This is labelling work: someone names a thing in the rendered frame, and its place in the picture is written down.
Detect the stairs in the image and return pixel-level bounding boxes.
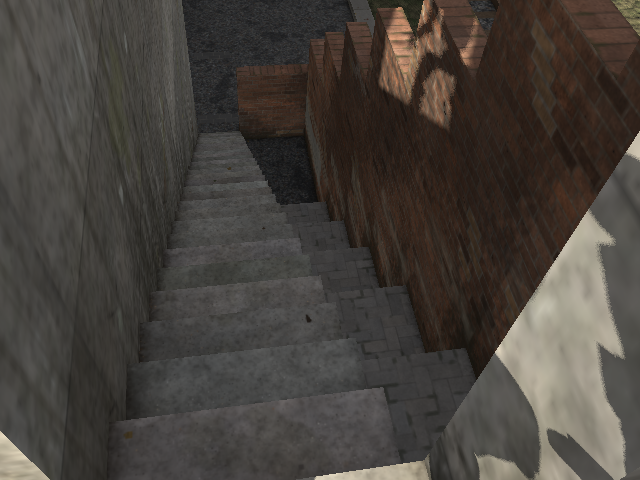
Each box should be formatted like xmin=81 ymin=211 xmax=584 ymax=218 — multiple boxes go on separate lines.
xmin=107 ymin=131 xmax=401 ymax=480

